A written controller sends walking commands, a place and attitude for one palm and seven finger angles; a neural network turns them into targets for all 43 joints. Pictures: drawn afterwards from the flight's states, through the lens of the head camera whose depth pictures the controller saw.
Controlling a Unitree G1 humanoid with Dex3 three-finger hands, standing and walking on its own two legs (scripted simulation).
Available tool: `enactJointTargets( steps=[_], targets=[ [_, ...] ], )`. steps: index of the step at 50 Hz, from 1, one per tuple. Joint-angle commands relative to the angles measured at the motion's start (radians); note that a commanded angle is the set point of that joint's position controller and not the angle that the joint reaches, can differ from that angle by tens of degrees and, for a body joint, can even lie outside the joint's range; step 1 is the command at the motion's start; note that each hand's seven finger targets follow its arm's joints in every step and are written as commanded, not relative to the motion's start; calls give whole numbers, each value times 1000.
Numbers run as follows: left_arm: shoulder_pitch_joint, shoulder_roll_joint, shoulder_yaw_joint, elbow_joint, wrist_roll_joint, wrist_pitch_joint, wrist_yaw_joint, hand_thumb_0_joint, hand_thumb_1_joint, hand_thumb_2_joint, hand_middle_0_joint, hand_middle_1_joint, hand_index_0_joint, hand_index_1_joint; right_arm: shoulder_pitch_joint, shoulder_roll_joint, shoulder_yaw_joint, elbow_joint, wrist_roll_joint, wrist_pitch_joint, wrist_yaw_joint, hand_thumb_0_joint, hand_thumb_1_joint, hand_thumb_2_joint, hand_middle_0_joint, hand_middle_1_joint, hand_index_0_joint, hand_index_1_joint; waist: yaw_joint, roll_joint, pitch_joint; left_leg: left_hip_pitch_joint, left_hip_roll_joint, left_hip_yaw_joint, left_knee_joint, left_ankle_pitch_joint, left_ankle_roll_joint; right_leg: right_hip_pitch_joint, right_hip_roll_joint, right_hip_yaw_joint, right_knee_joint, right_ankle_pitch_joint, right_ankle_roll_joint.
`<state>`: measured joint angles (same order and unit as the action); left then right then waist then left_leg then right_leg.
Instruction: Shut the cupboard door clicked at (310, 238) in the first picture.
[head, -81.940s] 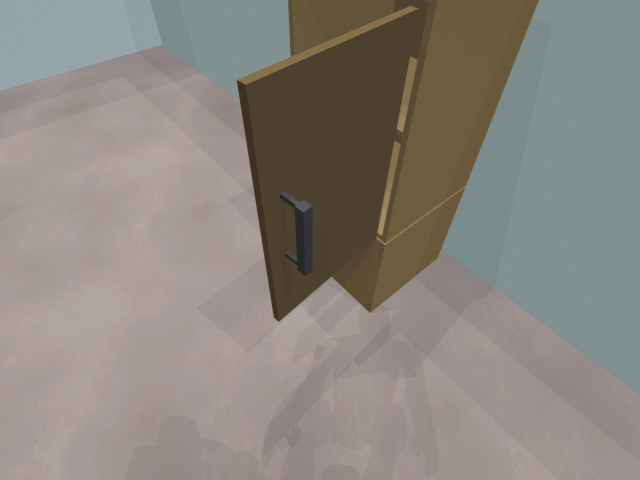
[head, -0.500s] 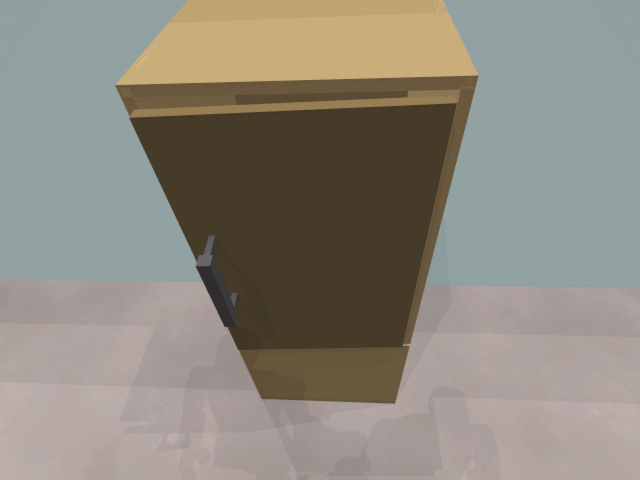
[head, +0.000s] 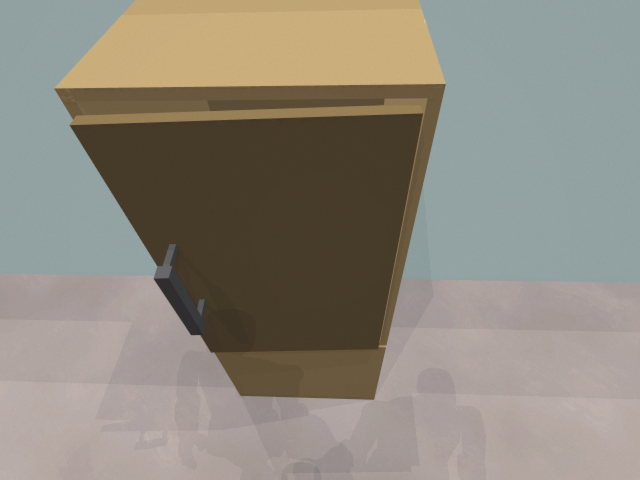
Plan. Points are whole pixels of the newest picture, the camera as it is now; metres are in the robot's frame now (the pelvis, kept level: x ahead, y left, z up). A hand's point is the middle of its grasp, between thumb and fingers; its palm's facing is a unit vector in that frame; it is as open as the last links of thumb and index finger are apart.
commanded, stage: come to a stop and stand still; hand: left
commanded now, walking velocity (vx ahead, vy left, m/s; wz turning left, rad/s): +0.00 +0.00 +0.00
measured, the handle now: (185, 292) +0.39 +0.24 -0.05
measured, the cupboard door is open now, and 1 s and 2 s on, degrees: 3 3 3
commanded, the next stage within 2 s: look again from close up in 0.86 s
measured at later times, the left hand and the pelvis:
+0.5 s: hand out of the picture +0.01 +0.13 -0.17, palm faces +0.03 -0.98 -0.22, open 7.3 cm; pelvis +0.02 -0.04 +0.00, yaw +0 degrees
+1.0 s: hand out of the picture +0.00 +0.11 -0.17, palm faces +0.04 -0.98 -0.20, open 7.3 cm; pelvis +0.01 -0.06 +0.00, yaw +0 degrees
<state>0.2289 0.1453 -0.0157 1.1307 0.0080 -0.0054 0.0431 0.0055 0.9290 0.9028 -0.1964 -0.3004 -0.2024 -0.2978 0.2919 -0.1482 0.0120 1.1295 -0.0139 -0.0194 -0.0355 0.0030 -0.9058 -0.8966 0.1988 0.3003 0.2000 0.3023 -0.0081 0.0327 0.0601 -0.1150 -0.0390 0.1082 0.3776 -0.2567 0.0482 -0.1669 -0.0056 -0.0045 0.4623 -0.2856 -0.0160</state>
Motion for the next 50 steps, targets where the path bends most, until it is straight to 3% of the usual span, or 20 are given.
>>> enactJointTargets(
  steps=[1,18,25,35,43,50],
  targets=[
    [74,97,13,-20,0,-20,3,0,900,900,-200,-300,-200,-300,70,-80,-10,-16,1,-16,-3,0,-900,-900,200,300,200,300,4,-45,-6,15,148,-118,-57,229,-7,-15,-105,95,-69,284,-36],
    [109,91,16,-13,0,-30,5,0,900,900,-200,-300,-200,-300,50,-70,-12,-4,1,-10,-9,0,-900,-900,200,300,200,300,4,-39,-13,42,153,-96,-44,230,-22,19,-106,108,-93,409,-47],
    [115,91,16,-12,-2,-30,6,0,900,900,-200,-300,-200,-300,47,-66,-12,1,2,-3,-10,0,-900,-900,200,300,200,300,5,-44,18,22,147,-90,-42,178,-32,20,-109,117,-114,416,-45],
    [128,97,24,-18,-5,-32,8,0,900,900,-200,-300,-200,-300,61,-54,-14,2,3,-1,-13,0,-900,-900,200,300,200,300,8,-50,-8,5,141,-70,-23,165,-41,72,-114,120,-119,524,-22],
    [136,90,27,-18,-5,-29,9,0,900,900,-200,-300,-200,-300,75,-39,-15,9,3,2,-15,0,-900,-900,200,300,200,300,9,-53,7,-3,139,-67,-29,135,-42,68,-107,123,-140,474,-11],
    [133,79,25,-18,-5,-29,7,0,900,900,-200,-300,-200,-300,80,-38,-15,14,2,1,-15,0,-900,-900,200,300,200,300,7,-28,33,2,148,-78,-40,143,-41,30,-97,123,-145,389,-26]
  ],
)
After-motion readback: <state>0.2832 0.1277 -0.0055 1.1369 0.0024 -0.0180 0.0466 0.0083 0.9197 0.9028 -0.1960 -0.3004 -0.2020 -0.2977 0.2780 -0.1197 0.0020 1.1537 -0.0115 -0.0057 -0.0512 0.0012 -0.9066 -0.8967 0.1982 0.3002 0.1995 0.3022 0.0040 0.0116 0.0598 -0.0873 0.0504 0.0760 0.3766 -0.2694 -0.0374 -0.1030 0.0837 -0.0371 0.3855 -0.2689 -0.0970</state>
